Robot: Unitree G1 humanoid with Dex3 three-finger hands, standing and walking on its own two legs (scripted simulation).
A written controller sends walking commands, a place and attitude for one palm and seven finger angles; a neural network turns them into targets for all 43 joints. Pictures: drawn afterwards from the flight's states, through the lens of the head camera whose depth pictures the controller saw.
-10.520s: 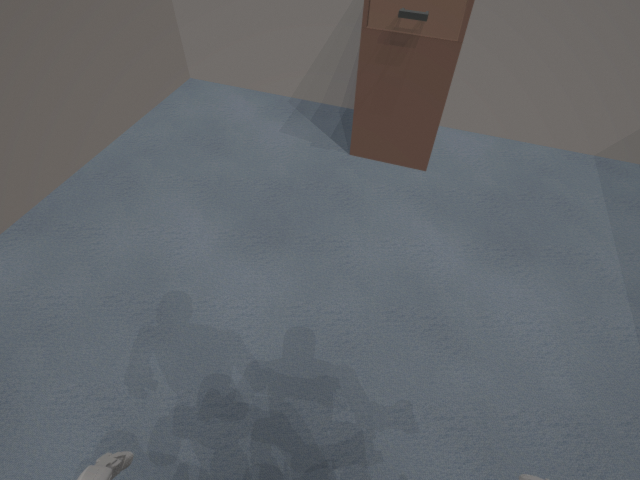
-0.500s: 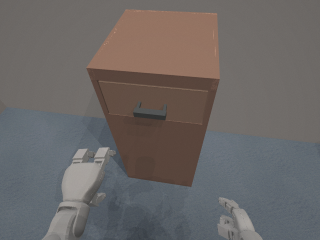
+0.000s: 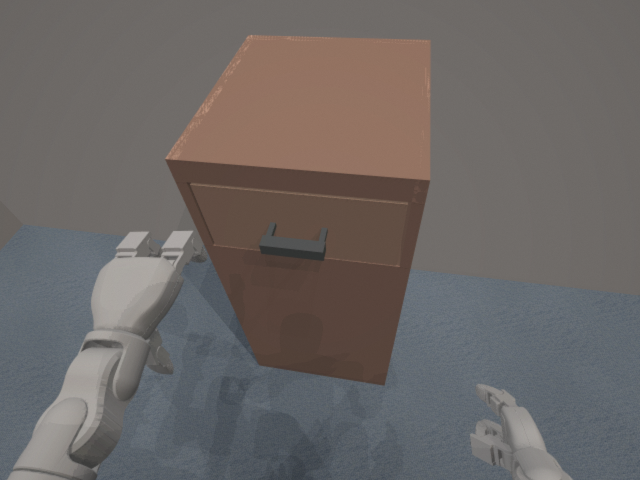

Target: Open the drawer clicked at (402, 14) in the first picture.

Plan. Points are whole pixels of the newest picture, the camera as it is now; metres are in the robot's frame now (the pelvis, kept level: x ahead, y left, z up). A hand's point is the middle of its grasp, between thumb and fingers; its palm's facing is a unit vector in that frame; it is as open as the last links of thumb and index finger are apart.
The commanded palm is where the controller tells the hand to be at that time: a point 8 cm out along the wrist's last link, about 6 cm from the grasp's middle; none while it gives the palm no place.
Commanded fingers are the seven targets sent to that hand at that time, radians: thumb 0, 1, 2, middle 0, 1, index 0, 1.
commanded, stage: raise the hand with hooked fingers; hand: left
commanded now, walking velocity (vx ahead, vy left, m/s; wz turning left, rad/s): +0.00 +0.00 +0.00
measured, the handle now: (295, 238) +0.49 +0.11 -0.04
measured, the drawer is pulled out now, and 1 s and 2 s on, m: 0.00 0.00 0.00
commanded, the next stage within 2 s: move the hooked fingers above the handle in 0.52 s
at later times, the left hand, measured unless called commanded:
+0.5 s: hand (149, 307) +0.28 +0.24 +0.08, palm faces +0.09 -0.07 -0.99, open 13.8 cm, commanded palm +0.25 +0.25 +0.14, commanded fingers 0.00 -0.50 0.30 -0.30 -1.20 -0.30 -1.20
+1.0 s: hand (190, 282) +0.32 +0.21 +0.07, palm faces +0.10 -0.08 -0.99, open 13.9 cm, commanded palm +0.29 +0.21 +0.12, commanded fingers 0.00 -0.50 0.30 -0.30 -1.20 -0.30 -1.20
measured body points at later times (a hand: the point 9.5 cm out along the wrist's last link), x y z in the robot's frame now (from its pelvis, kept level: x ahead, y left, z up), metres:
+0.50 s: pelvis -0.03 +0.00 +0.00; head +0.01 -0.02 +0.45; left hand +0.27 +0.24 +0.14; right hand +0.15 -0.22 -0.12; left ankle -0.03 +0.07 -0.73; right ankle -0.04 -0.07 -0.73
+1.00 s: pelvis -0.03 +0.02 +0.00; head +0.01 +0.00 +0.45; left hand +0.31 +0.21 +0.12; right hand +0.15 -0.19 -0.12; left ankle -0.03 +0.07 -0.73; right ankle -0.04 -0.07 -0.73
